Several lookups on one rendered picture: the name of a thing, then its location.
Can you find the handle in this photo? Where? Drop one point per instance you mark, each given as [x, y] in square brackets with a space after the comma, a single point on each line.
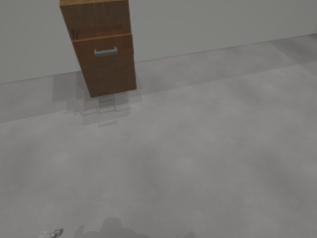
[106, 53]

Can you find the cabinet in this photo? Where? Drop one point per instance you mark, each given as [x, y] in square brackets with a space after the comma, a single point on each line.
[102, 76]

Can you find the drawer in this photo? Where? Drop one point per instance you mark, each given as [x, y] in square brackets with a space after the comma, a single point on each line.
[102, 38]

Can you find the left robot hand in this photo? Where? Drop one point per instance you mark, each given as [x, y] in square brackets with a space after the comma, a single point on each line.
[52, 233]

